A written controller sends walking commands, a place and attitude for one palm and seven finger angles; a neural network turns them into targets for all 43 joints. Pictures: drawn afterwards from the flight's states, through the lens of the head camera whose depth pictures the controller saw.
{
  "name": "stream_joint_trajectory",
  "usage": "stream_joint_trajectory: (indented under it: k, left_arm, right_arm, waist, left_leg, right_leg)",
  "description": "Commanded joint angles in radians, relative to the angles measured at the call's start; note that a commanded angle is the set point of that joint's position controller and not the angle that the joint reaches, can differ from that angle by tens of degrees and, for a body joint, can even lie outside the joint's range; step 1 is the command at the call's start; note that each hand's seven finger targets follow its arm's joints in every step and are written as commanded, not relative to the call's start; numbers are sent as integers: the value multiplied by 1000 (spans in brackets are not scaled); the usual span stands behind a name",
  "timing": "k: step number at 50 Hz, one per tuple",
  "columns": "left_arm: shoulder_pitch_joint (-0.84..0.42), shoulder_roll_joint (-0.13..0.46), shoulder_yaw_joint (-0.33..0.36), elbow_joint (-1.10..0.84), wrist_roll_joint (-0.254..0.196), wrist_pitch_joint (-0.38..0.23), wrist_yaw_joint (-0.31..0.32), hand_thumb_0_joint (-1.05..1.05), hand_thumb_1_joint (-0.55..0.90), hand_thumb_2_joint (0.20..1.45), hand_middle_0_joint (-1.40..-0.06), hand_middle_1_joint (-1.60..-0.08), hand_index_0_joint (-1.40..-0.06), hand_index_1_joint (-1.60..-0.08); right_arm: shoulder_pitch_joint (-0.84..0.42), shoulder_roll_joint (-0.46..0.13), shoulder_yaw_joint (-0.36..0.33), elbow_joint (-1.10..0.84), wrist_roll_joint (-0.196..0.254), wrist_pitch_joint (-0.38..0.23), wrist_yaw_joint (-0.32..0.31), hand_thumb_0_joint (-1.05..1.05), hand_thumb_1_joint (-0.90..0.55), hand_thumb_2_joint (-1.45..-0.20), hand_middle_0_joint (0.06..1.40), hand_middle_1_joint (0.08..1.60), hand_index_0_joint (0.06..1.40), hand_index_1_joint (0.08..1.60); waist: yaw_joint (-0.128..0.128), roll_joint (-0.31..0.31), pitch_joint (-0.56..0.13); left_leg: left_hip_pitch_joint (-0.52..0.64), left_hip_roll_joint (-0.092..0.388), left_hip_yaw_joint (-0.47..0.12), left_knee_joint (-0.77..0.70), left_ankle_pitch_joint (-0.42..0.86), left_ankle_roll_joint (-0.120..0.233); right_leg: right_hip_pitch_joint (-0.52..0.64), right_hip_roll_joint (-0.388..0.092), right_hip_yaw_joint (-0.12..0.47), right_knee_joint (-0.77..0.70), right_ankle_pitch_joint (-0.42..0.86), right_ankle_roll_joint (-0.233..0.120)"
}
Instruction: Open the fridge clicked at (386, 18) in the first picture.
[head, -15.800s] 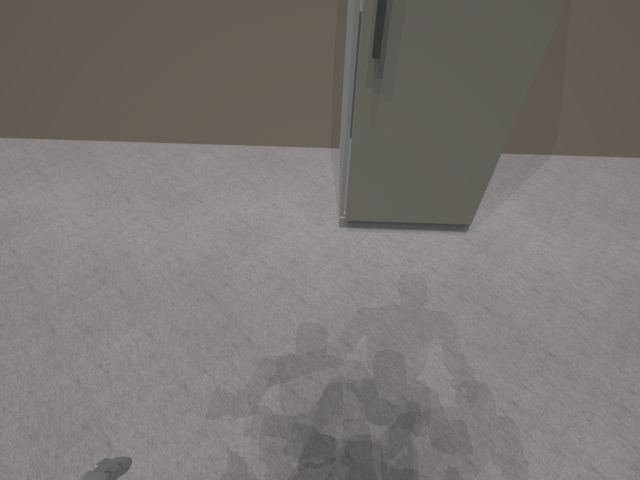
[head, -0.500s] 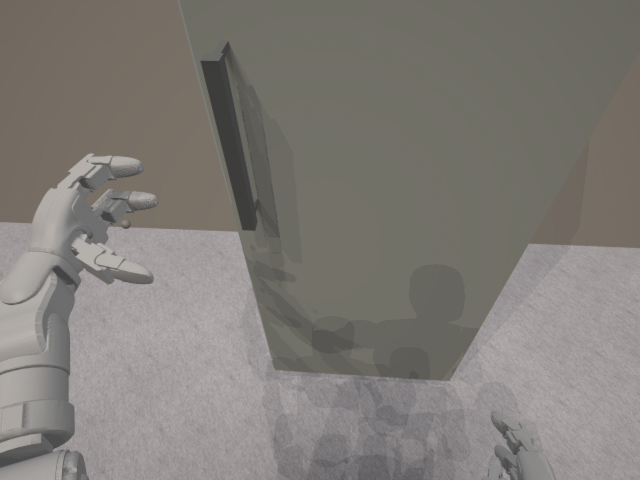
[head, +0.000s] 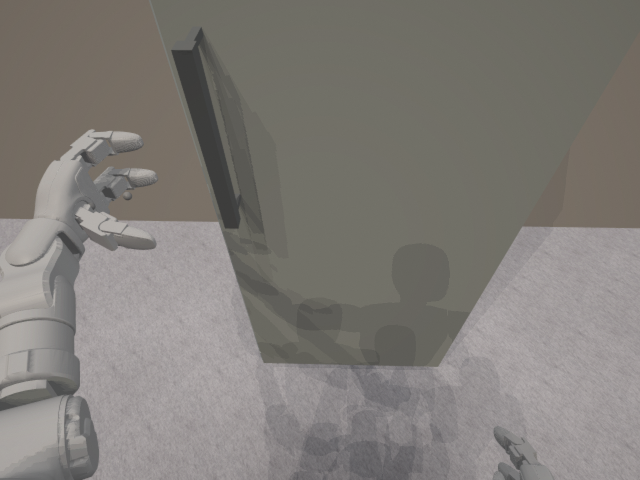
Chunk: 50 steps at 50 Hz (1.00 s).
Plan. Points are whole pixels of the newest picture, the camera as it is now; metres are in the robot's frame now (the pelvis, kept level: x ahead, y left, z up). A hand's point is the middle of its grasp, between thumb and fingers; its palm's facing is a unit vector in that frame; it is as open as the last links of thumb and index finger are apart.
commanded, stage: move the hooked fingers beside the handle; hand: left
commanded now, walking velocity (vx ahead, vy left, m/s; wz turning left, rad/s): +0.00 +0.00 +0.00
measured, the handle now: (216, 143) +0.49 +0.17 +0.16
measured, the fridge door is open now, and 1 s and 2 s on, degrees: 0 0 0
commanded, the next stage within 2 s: feel for the door with the fingertips in 1.22 s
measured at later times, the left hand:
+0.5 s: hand (155, 169) +0.44 +0.23 +0.16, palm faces +0.03 -1.00 -0.01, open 14.0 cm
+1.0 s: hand (168, 174) +0.43 +0.21 +0.16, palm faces +0.03 -1.00 -0.02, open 14.0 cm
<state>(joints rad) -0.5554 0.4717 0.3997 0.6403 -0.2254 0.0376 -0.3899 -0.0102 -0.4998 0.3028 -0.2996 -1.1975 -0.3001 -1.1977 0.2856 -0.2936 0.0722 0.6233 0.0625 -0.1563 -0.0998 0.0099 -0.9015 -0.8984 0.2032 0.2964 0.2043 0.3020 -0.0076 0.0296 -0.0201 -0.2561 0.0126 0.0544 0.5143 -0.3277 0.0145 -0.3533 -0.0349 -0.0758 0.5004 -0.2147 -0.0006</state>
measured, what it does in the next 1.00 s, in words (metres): stands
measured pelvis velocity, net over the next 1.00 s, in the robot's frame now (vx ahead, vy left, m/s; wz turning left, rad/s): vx -0.01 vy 0.00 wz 0.00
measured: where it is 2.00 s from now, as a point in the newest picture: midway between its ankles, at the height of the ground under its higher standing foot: outside the picture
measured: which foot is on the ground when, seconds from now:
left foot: down 0.00-1.00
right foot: down 0.00-1.00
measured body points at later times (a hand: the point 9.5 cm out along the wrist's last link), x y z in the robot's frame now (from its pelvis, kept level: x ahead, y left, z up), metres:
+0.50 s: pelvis +0.00 +0.00 +0.00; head +0.04 +0.00 +0.45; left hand +0.43 +0.28 +0.16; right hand +0.09 -0.26 -0.11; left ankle -0.04 +0.11 -0.74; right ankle +0.02 -0.12 -0.74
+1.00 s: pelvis -0.01 +0.00 +0.00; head +0.03 -0.02 +0.44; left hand +0.42 +0.27 +0.16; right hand +0.09 -0.26 -0.11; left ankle -0.04 +0.11 -0.74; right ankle +0.02 -0.12 -0.74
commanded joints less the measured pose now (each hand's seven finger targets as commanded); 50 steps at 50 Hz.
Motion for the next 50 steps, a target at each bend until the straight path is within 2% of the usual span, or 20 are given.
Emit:
stream_joint_trajectory:
  k: [1,2,3,5,7,10,12,15,16,17,21,23,26,29,32,35,41,45,48,50]
  left_arm:
    - [-424,321,91,-234,-25,-94,9,0,-500,300,-300,-1200,-300,-1200]
    - [-443,266,46,-229,-24,-97,10,0,-500,300,-300,-1200,-300,-1200]
    - [-454,258,39,-232,-21,-101,14,0,-500,300,-300,-1200,-300,-1200]
    - [-429,278,59,-184,-16,-98,23,0,-500,300,-300,-1200,-300,-1200]
    - [-475,260,37,-174,-8,-91,29,0,-500,300,-300,-1200,-300,-1200]
    - [-496,274,41,-126,3,-89,39,0,-500,300,-300,-1200,-300,-1200]
    - [-522,263,33,-131,7,-98,45,0,-500,300,-300,-1200,-300,-1200]
    - [-567,272,30,-90,13,-121,52,0,-500,300,-300,-1200,-300,-1200]
    - [-600,290,39,-106,17,-133,55,0,-500,300,-300,-1200,-300,-1200]
    - [-594,264,23,-103,18,-137,55,0,-500,300,-300,-1200,-300,-1200]
    - [-647,276,17,-8,30,-151,60,0,-500,300,-300,-1200,-300,-1200]
    - [-600,263,19,17,32,-154,58,0,-500,300,-300,-1200,-300,-1200]
    - [-580,297,45,24,36,-166,56,0,-500,300,-300,-1200,-300,-1200]
    - [-558,261,29,-9,28,-176,55,0,-500,300,-300,-1200,-300,-1200]
    - [-606,239,9,-57,21,-185,63,0,-500,300,-300,-1200,-300,-1200]
    - [-585,287,57,-53,20,-184,80,0,-500,300,-300,-1200,-300,-1200]
    - [-626,255,7,-20,48,-176,91,0,-500,300,-300,-1200,-300,-1200]
    - [-624,259,13,-14,37,-189,88,0,-500,300,-300,-1200,-300,-1200]
    - [-658,229,-10,11,32,-193,81,0,-500,300,-300,-1200,-300,-1200]
    - [-637,254,9,36,33,-192,80,0,-500,300,-300,-1200,-300,-1200]
  right_arm:
    - [-11,-132,-61,-137,-6,-44,-1,0,-900,-900,200,300,200,300]
    - [-13,-127,-59,-138,-6,-42,0,0,-900,-900,200,300,200,300]
    - [-9,-126,-61,-136,-5,-43,1,0,-900,-900,200,300,200,300]
    - [6,-134,-65,-128,-9,-36,4,0,-900,-900,200,300,200,300]
    - [9,-133,-65,-123,-7,-31,5,0,-900,-900,200,300,200,300]
    - [26,-140,-67,-115,-9,-20,5,0,-900,-900,200,300,200,300]
    - [27,-136,-68,-120,-10,-18,8,0,-900,-900,200,300,200,300]
    - [47,-139,-69,-107,-14,-11,7,0,-900,-900,200,300,200,300]
    - [50,-140,-70,-106,-13,-11,7,0,-900,-900,200,300,200,300]
    - [49,-136,-69,-109,-14,-11,9,0,-900,-900,200,300,200,300]
    - [70,-141,-69,-89,-14,0,8,0,-900,-900,200,300,200,300]
    - [73,-141,-72,-94,-15,0,13,0,-900,-900,200,300,200,300]
    - [81,-147,-73,-102,-17,9,18,0,-900,-900,200,300,200,300]
    - [76,-141,-77,-115,-15,11,23,0,-900,-900,200,300,200,300]
    - [74,-140,-79,-115,-16,11,22,0,-900,-900,200,300,200,300]
    - [80,-145,-82,-110,-18,14,18,0,-900,-900,200,300,200,300]
    - [70,-136,-72,-103,-14,17,14,0,-900,-900,200,300,200,300]
    - [68,-139,-75,-108,-13,14,10,0,-900,-900,200,300,200,300]
    - [65,-135,-70,-101,-12,10,9,0,-900,-900,200,300,200,300]
    - [69,-140,-72,-100,-13,12,9,0,-900,-900,200,300,200,300]
  waist:
    - [9,26,-352]
    - [-2,33,-341]
    - [-1,57,-334]
    - [-1,17,-322]
    - [-14,41,-314]
    - [-18,5,-310]
    - [-18,37,-344]
    - [-31,3,-338]
    - [-33,10,-350]
    - [-27,43,-367]
    - [-48,15,-325]
    - [-30,44,-338]
    - [-22,14,-356]
    - [-15,16,-367]
    - [-28,27,-372]
    - [-21,-20,-371]
    - [-39,34,-315]
    - [-37,4,-358]
    - [-45,7,-339]
    - [-40,-5,-341]
  left_leg:
    - [36,-3,-45,-47,391,4]
    - [48,-3,-47,-47,408,2]
    - [54,-1,-50,-48,410,-3]
    - [40,2,-48,-44,408,2]
    - [34,0,-48,-47,396,1]
    - [17,4,-51,-47,374,3]
    - [25,-1,-49,-43,378,2]
    - [20,4,-50,-35,375,5]
    - [20,3,-55,-36,379,3]
    - [32,2,-53,-34,390,2]
    - [-4,3,-54,-33,358,5]
    - [-4,2,-53,-32,356,1]
    - [-26,2,-51,-30,360,3]
    - [-12,5,-49,-26,390,3]
    - [6,7,-51,-27,384,4]
    - [-9,6,-48,-28,357,11]
    - [-34,-1,-45,-39,283,12]
    - [-24,-2,-43,-30,286,16]
    - [-34,-5,-44,-32,265,15]
    - [-46,-5,-39,-25,265,18]
  right_leg:
    - [238,21,40,9,362,-31]
    - [224,23,37,11,367,-32]
    - [204,23,35,8,353,-33]
    - [205,25,35,8,354,-32]
    - [190,24,36,7,348,-31]
    - [185,25,31,8,325,-33]
    - [193,24,36,13,333,-33]
    - [181,26,36,13,332,-32]
    - [186,27,37,15,334,-31]
    - [183,27,39,19,336,-34]
    - [160,27,35,18,319,-31]
    - [157,26,36,22,307,-36]
    - [181,26,37,31,323,-35]
    - [183,29,38,36,341,-35]
    - [172,32,38,31,329,-32]
    - [190,32,41,29,322,-30]
    - [160,27,43,17,272,-31]
    - [186,28,48,21,284,-31]
    - [171,27,47,20,276,-31]
    - [180,24,52,22,286,-28]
